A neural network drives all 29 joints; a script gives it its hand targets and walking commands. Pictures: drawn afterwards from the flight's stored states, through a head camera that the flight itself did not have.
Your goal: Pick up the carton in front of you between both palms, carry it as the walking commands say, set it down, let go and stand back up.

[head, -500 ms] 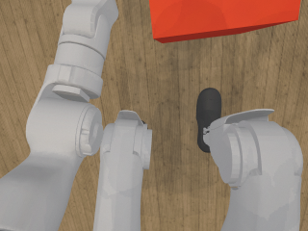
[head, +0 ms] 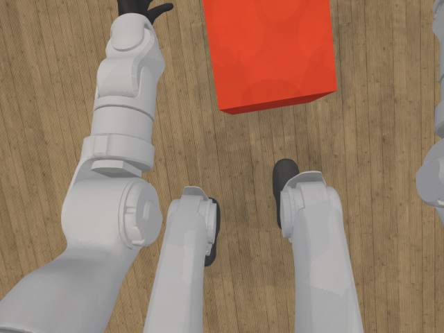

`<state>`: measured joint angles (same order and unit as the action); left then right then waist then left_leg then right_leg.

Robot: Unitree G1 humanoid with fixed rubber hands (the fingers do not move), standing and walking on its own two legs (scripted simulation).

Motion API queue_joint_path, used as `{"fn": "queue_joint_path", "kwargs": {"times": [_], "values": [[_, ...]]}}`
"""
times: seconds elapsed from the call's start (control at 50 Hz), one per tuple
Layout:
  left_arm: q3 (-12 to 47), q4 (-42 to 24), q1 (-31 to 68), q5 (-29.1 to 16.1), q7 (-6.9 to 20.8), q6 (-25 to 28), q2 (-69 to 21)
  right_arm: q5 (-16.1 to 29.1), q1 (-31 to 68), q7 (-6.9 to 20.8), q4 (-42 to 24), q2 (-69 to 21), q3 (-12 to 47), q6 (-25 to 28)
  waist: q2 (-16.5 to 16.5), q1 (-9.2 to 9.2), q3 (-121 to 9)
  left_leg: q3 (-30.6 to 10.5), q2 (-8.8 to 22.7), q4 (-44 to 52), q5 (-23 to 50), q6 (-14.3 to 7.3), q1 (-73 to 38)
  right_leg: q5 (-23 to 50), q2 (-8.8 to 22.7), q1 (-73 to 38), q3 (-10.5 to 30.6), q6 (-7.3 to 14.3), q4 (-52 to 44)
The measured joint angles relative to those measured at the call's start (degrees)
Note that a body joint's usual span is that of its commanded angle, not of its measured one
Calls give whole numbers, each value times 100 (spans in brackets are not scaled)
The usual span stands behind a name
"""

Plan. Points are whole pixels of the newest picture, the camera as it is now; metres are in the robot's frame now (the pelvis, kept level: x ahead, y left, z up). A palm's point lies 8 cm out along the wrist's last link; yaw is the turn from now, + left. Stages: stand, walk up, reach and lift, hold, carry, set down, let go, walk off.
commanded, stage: set down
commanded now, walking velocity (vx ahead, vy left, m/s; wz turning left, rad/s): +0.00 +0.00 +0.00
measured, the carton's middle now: (266, 59) +0.53 -0.11 -0.38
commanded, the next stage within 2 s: let go in 0.44 s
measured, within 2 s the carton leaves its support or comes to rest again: neither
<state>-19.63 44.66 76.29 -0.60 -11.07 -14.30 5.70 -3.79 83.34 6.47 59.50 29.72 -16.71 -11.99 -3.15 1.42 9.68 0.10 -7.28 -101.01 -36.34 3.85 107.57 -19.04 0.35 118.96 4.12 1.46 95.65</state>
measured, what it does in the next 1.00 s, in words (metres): rises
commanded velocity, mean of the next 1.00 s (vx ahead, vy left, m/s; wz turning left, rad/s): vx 0.00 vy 0.00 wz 0.00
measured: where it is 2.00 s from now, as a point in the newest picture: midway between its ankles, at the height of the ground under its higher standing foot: (245, 225)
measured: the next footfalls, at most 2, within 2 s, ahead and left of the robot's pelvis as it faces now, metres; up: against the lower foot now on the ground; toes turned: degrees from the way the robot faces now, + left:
none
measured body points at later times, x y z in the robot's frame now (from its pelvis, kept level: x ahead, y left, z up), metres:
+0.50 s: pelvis +0.03 -0.01 +0.13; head +0.34 -0.09 +0.44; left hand +0.57 +0.07 +0.03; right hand +0.55 -0.33 +0.02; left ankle +0.07 +0.13 -0.47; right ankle +0.15 -0.12 -0.47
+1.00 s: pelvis +0.09 -0.01 +0.23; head +0.29 -0.06 +0.63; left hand +0.44 +0.15 +0.13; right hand +0.39 -0.30 +0.11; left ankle +0.07 +0.13 -0.47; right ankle +0.15 -0.12 -0.47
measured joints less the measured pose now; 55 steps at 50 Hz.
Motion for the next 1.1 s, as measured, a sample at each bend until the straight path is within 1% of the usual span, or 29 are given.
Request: {"fn": "queue_joint_path", "kwargs": {"times": [0.14, 0.24, 0.46, 0.56, 0.62, 0.66, 0.72, 0.8, 0.9, 1.0, 1.1], "values": [[138, -479, -410, -107, 4, -141, 55, 165, -309, -27, -441, -30, 85, -189, 64, -24, -236, -73, 92, 790, 214, 15, -424, 147, -51, -456, -50, 39, -757], [106, -595, -651, -62, 71, -193, 42, 197, -468, 15, -513, -69, 130, -266, 95, -59, -434, -96, 158, 1436, 398, 3, -850, 277, -90, -904, -51, 44, -1373], [-147, -577, -1161, 286, 295, -22, -156, -228, -894, 121, -414, -390, -187, -89, 124, -138, -767, -173, 260, 2905, 857, -22, -1937, 611, -121, -2058, -74, 55, -2791], [-118, -654, -1515, 514, 408, 67, -204, -495, -1252, 93, -525, -564, -327, -8, 133, -129, -796, -229, 313, 3472, 1034, -28, -2413, 756, -140, -2570, -112, 64, -3367], [48, -811, -1968, 647, 500, 121, -198, -592, -1749, 15, -824, -706, -302, 9, 135, -108, -795, -264, 353, 3817, 1119, -40, -2766, 825, -158, -2942, -138, 66, -3717], [214, -956, -2403, 701, 576, 172, -180, -582, -2234, -48, -1119, -817, -239, 35, 129, -96, -800, -289, 383, 4059, 1168, -52, -3050, 862, -173, -3238, -157, 66, -3961], [468, -1174, -3160, 714, 697, 285, -134, -471, -3073, -124, -1573, -980, -98, 116, 107, -85, -827, -322, 427, 4422, 1231, -77, -3526, 904, -194, -3729, -182, 64, -4322], [738, -1329, -4073, 601, 843, 467, -22, -211, -4098, -173, -2004, -1126, 128, 280, 71, -84, -900, -353, 469, 4850, 1296, -118, -4167, 940, -210, -4386, -202, 49, -4741], [933, -1266, -4921, 440, 1011, 744, 99, 3, -5117, -196, -2254, -1261, 369, 516, 61, -109, -1074, -384, 490, 5264, 1352, -171, -4906, 958, -206, -5143, -220, 12, -5143], [1091, -1198, -5751, 362, 1166, 1021, 132, 78, -6117, -224, -2402, -1450, 526, 766, 75, -167, -1177, -430, 494, 5661, 1410, -231, -5715, 974, -182, -5980, -249, -32, -5534], [1276, -1304, -6657, 268, 1273, 1231, 195, 145, -7124, -280, -2594, -1607, 711, 989, 80, -217, -1112, -482, 490, 6071, 1473, -299, -6644, 990, -150, -6936, -285, -79, -5936]]}}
